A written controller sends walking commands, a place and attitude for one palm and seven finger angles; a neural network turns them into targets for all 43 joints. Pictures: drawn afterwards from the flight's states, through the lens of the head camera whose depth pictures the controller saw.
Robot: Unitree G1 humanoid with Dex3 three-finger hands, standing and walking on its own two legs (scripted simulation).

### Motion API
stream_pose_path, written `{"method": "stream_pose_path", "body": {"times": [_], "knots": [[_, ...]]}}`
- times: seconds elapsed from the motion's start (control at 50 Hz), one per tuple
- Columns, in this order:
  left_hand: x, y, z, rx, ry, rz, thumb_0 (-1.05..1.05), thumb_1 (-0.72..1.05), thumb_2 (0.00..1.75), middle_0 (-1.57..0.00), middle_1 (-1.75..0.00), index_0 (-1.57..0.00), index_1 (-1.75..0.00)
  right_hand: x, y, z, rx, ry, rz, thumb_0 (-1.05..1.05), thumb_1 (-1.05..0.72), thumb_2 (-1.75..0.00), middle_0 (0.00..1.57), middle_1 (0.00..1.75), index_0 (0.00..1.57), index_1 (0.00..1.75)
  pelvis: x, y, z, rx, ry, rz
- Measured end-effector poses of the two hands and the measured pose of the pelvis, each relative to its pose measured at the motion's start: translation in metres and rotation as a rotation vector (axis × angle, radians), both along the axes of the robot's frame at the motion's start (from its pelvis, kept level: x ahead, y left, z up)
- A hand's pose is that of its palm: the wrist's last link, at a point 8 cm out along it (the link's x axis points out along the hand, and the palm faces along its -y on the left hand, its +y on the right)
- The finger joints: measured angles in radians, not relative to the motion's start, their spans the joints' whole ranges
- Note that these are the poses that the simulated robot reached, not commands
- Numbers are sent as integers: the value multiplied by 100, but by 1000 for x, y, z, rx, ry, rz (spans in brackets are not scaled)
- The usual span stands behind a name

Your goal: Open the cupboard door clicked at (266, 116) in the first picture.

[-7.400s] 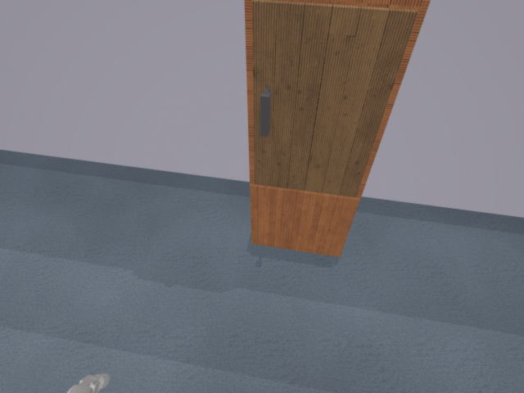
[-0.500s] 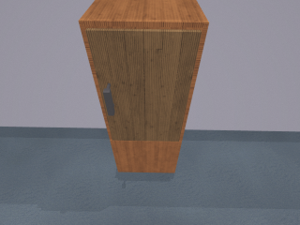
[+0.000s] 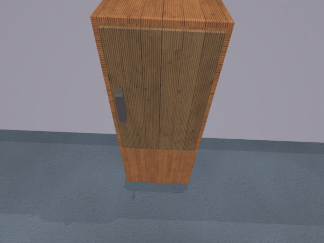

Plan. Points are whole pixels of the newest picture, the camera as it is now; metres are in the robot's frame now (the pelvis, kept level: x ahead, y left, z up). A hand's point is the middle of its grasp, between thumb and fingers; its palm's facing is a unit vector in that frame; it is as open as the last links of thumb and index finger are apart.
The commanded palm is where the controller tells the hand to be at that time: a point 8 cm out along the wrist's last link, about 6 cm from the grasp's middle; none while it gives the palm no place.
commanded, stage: look again from close up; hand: left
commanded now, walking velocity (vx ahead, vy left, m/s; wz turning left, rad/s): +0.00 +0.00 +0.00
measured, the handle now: (122, 104) +0.58 +0.19 -0.02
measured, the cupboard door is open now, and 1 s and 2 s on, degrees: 0 0 0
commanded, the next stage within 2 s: raise the hand with hooked fingers in 0.34 s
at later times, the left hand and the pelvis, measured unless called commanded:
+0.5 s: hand out of the picture +0.02 +0.17 -0.16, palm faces +0.11 -0.97 -0.20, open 7.3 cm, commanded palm +0.11 +0.20 -0.07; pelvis +0.01 -0.01 +0.00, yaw -1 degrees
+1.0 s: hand (92, 234) +0.16 +0.18 -0.07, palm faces +0.20 -0.97 -0.10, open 9.4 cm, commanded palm +0.16 +0.23 -0.05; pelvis +0.00 -0.04 -0.10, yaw +2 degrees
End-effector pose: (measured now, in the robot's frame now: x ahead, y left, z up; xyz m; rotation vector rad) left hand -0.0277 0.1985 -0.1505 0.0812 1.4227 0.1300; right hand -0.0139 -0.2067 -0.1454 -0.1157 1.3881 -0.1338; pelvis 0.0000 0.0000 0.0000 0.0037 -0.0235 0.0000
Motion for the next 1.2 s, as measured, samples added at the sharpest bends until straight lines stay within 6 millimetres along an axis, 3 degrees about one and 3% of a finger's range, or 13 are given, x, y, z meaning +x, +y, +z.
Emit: {"method": "stream_pose_path", "body": {"times": [0.46,0.5,0.56,0.6,0.66,0.72,0.76,0.82,0.9,0.96,1.02,1.08,1.2], "knots": [[23,1,2,24,-19,-12,1,91,89,-20,-30,-19,-30,8,-4,0,4,22,-4,1,-91,-90,20,30,19,30,12,-6,1,-5,4,-4],[41,15,17,77,-113,48,4,95,89,-20,-30,-20,-30,16,-12,3,-27,-60,2,2,-93,-90,20,30,20,30,12,-6,-1,-2,-2,-10],[98,37,63,195,-467,86,6,96,88,-21,-31,-20,-32,43,-30,9,-71,-271,-11,3,-93,-90,20,30,20,30,14,-6,-5,8,10,0],[141,38,97,210,-694,79,6,93,88,-20,-33,-20,-33,68,-41,14,-94,-406,-6,3,-93,-90,20,30,20,30,13,-5,-8,5,20,14],[200,22,138,164,-1030,11,4,87,86,-20,-35,-19,-36,112,-56,26,-125,-599,29,3,-92,-90,20,30,20,30,9,-7,-17,5,61,21],[232,-4,152,17,-1298,-35,3,80,83,-20,-39,-20,-39,153,-68,42,-151,-755,70,2,-92,-90,20,30,20,30,6,-14,-31,14,126,1],[234,-16,145,-82,-1403,-66,2,75,82,-21,-42,-20,-42,178,-74,53,-165,-828,108,2,-91,-90,20,30,19,30,5,-20,-43,18,158,-9],[216,-19,115,-118,-1416,-113,1,67,79,-22,-46,-21,-46,212,-80,59,-185,-898,172,1,-91,-90,20,30,19,30,4,-28,-62,20,201,-10],[174,2,74,-33,-1259,-65,1,57,75,-23,-52,-23,-52,249,-77,50,-178,-927,245,1,-91,-90,20,30,19,30,3,-36,-83,10,242,4],[154,24,76,80,-1248,-18,1,50,72,-24,-56,-23,-57,264,-66,32,-148,-920,282,1,-91,-90,20,30,19,30,3,-40,-95,-10,271,23],[156,35,100,150,-1377,-31,2,42,69,-24,-61,-23,-61,266,-51,8,-102,-886,297,1,-90,-90,20,30,19,30,2,-42,-103,-33,293,41],[180,31,118,110,-1505,-125,2,35,66,-24,-65,-23,-65,254,-37,-18,-49,-832,290,1,-90,-90,20,30,20,30,-2,-42,-108,-49,308,48],[236,22,99,-117,-1325,-242,1,21,60,-25,-74,-24,-74,202,-33,-42,-8,-684,157,1,-90,-90,20,30,20,30,-4,-39,-102,-38,314,32]]}}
